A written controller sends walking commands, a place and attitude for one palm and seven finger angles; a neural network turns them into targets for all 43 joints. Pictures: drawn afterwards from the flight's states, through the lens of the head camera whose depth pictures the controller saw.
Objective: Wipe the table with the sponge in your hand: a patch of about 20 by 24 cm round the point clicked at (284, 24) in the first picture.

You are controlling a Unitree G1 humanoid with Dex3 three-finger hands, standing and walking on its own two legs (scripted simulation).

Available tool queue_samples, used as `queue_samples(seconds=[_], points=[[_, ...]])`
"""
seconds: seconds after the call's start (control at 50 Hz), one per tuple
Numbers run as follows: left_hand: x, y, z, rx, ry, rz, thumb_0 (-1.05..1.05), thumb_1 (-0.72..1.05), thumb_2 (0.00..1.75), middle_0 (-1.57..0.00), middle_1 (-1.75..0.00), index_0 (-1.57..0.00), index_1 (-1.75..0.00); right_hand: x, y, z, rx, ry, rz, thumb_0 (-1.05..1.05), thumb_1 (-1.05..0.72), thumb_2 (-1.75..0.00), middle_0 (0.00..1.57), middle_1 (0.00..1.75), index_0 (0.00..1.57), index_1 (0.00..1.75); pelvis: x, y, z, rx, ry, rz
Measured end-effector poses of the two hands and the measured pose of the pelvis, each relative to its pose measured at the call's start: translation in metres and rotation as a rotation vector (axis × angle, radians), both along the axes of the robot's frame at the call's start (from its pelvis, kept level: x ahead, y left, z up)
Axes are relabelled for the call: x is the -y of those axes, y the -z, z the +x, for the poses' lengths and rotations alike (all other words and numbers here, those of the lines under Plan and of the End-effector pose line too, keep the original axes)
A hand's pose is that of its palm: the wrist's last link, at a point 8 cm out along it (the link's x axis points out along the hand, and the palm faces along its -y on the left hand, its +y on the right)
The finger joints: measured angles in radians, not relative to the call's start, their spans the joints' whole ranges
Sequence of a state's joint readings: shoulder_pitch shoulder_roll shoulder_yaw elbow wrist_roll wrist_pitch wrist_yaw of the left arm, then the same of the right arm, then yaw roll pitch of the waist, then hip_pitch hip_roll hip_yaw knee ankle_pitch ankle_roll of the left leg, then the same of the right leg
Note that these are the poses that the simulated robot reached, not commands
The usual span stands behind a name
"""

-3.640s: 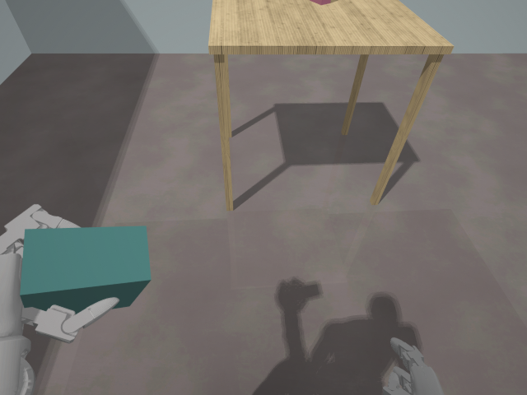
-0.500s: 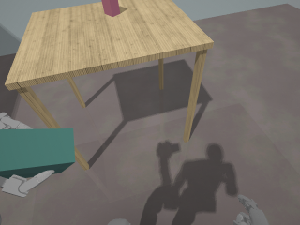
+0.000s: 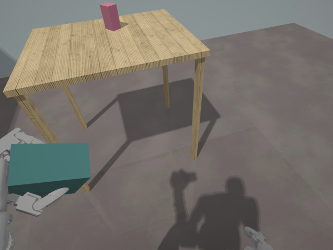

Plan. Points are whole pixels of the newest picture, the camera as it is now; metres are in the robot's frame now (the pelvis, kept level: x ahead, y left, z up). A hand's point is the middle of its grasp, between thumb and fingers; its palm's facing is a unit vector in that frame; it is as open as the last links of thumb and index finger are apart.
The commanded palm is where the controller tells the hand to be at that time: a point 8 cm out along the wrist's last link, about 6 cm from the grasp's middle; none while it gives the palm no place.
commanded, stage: take the last steps up to it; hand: left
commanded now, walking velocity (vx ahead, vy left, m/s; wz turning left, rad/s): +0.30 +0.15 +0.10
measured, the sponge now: (59, 172) +0.22 +0.21 +0.16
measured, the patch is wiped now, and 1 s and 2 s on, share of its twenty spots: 0.00 0.00 0.00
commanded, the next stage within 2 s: none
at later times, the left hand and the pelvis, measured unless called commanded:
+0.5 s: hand (30, 159) +0.22 +0.26 +0.20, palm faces +0.43 -0.78 -0.45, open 10.1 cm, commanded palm +0.17 +0.30 +0.19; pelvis +0.02 +0.02 +0.03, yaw +2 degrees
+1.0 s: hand (36, 122) +0.33 +0.31 +0.19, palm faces +0.41 -0.77 -0.49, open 10.1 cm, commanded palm +0.27 +0.35 +0.19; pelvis +0.12 +0.07 +0.02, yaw +3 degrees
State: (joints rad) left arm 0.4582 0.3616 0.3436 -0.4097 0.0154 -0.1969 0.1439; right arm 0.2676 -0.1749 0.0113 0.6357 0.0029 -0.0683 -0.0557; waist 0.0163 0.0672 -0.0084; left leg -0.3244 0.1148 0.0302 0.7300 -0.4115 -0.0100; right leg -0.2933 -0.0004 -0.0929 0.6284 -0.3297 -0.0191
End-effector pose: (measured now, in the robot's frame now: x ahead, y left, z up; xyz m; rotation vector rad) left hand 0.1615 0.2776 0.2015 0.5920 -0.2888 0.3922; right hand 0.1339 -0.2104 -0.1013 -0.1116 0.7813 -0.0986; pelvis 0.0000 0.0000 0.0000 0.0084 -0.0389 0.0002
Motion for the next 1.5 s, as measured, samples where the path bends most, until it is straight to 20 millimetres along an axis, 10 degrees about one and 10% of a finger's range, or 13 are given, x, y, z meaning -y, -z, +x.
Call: queue_samples(seconds=[0.18, 0.36, 0.66, 0.76, 0.9, 1.12, 1.28, 1.5], points=[[0.029, -0.011, 0.004, -0.036, 0.067, -0.013, -0.01, -0.50, 0.99, -0.75, -1.33, -0.76, -1.33, 0.051, -0.012, -0.024, -0.102, 0.042, -0.063, 0.01, -0.91, -0.90, 0.20, 0.30, 0.20, 0.30, 0.017, -0.023, -0.009, -0.015, -0.020, 0.041], [0.012, -0.019, 0.007, -0.067, 0.034, 0.023, -0.01, -0.50, 0.99, -0.75, -1.33, -0.76, -1.33, 0.073, -0.033, -0.011, -0.069, 0.062, -0.138, 0.01, -0.91, -0.90, 0.20, 0.30, 0.19, 0.30, 0.010, -0.030, 0.001, -0.050, -0.033, 0.056], [-0.055, -0.002, 0.052, 0.083, 0.013, -0.051, -0.01, -0.50, 0.99, -0.75, -1.33, -0.76, -1.33, -0.036, -0.033, 0.075, 0.064, -0.004, -0.082, 0.01, -0.91, -0.90, 0.20, 0.30, 0.20, 0.30, -0.046, -0.007, 0.042, -0.036, -0.025, 0.024], [-0.050, -0.006, 0.076, 0.041, 0.031, -0.037, -0.01, -0.50, 0.99, -0.75, -1.33, -0.76, -1.33, -0.072, -0.023, 0.092, 0.053, -0.050, 0.019, 0.01, -0.91, -0.90, 0.20, 0.30, 0.20, 0.30, -0.050, -0.010, 0.065, -0.044, -0.020, 0.008], [-0.049, -0.005, 0.104, 0.012, 0.041, 0.005, -0.01, -0.50, 0.99, -0.75, -1.33, -0.76, -1.33, -0.068, 0.006, 0.115, -0.068, -0.085, 0.016, 0.01, -0.91, -0.90, 0.20, 0.30, 0.20, 0.30, -0.053, -0.003, 0.095, -0.031, -0.045, -0.001], [-0.092, 0.000, 0.157, -0.012, 0.045, -0.028, -0.01, -0.50, 1.00, -0.75, -1.33, -0.76, -1.33, -0.045, -0.033, 0.164, -0.068, -0.016, -0.185, 0.01, -0.91, -0.90, 0.20, 0.30, 0.20, 0.30, -0.094, -0.014, 0.150, -0.043, -0.031, 0.022], [-0.126, -0.001, 0.214, 0.078, 0.089, -0.013, -0.01, -0.50, 1.00, -0.75, -1.33, -0.76, -1.33, -0.092, -0.039, 0.211, 0.055, 0.060, -0.126, 0.01, -0.91, -0.90, 0.19, 0.30, 0.19, 0.30, -0.121, -0.005, 0.184, -0.034, 0.010, 0.003], [-0.101, -0.014, 0.244, -0.007, 0.081, 0.048, -0.01, -0.50, 1.00, -0.75, -1.33, -0.76, -1.33, -0.128, -0.007, 0.237, -0.001, 0.000, 0.032, 0.01, -0.91, -0.90, 0.20, 0.30, 0.20, 0.30, -0.111, -0.006, 0.230, -0.042, 0.016, 0.009]])
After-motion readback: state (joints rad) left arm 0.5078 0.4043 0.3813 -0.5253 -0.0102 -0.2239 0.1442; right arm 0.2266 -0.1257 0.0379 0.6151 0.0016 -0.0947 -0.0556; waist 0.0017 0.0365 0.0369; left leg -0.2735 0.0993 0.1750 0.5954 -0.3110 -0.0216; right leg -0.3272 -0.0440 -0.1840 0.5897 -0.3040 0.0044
